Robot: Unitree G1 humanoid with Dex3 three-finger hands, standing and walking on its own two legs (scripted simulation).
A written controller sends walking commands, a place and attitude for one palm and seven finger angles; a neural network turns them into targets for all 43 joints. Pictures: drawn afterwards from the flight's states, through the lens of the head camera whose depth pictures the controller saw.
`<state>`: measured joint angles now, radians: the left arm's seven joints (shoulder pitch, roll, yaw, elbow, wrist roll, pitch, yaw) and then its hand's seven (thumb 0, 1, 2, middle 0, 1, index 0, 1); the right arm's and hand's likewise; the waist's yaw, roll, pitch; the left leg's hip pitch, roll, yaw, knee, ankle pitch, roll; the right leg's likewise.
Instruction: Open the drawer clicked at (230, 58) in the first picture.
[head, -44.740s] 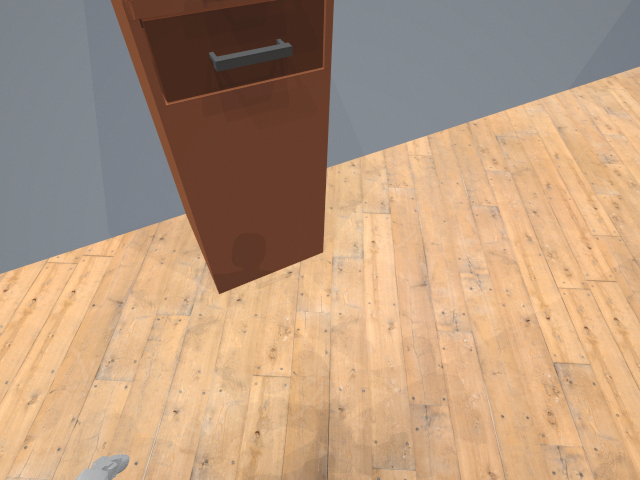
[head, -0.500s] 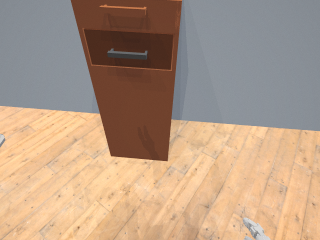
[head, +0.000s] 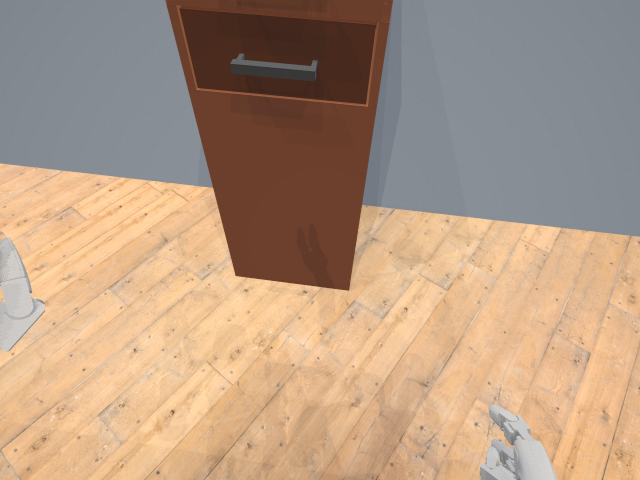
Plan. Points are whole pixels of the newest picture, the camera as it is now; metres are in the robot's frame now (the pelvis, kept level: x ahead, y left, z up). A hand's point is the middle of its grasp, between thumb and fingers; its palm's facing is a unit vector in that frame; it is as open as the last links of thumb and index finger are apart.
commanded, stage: stop stepping back and stand still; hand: left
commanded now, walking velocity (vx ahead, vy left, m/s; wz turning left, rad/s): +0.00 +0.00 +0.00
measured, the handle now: (275, 65) +0.85 +0.14 +0.09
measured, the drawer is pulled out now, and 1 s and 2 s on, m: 0.00 0.00 0.00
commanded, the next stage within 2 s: let the arm hang, fingers relaxed in 0.48 s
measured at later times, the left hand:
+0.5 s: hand out of the picture +0.18 +0.25 +0.23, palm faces +0.37 -0.80 -0.46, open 7.4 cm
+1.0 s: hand out of the picture -0.05 +0.20 -0.18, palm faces +0.02 -0.98 -0.18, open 7.0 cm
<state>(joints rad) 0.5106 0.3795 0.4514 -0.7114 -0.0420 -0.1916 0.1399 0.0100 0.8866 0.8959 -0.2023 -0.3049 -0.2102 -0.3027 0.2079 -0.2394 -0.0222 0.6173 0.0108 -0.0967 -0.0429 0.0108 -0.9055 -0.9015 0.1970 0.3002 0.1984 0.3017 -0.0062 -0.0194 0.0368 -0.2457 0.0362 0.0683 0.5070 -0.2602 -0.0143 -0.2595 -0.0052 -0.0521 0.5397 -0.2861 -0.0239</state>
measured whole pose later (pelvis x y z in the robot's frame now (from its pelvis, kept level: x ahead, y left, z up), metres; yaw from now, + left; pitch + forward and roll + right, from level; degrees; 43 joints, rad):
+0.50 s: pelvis -0.01 +0.03 +0.00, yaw +0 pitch +1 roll -1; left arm 0.57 0.43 0.48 -0.83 -0.05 -0.20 0.13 0.01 0.88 0.90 -0.21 -0.31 -0.21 -0.30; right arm 0.23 -0.18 0.03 0.59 0.01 -0.09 -0.04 0.01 -0.90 -0.90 0.20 0.30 0.20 0.30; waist -0.02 -0.03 0.04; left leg -0.28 0.02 0.08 0.51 -0.24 0.03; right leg -0.26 -0.02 -0.04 0.46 -0.21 0.02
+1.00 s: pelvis -0.06 +0.02 -0.01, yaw +2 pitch -2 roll -1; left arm 0.32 0.22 0.02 0.91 0.02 0.06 0.00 0.00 0.98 0.89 -0.21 -0.30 -0.21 -0.30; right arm 0.33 -0.26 -0.01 0.99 -0.03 0.04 0.01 0.01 -0.91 -0.90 0.20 0.30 0.20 0.30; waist -0.01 -0.04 0.11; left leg -0.35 0.00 0.01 0.58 -0.21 0.02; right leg -0.34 0.01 -0.02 0.60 -0.29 -0.02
